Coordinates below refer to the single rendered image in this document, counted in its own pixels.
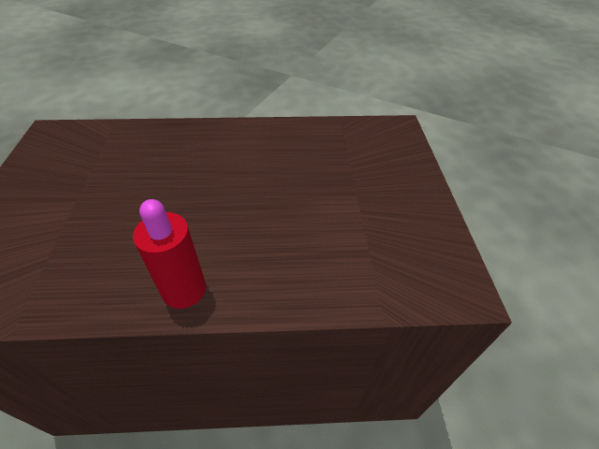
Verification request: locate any bottle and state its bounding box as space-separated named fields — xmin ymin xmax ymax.
xmin=133 ymin=199 xmax=206 ymax=309

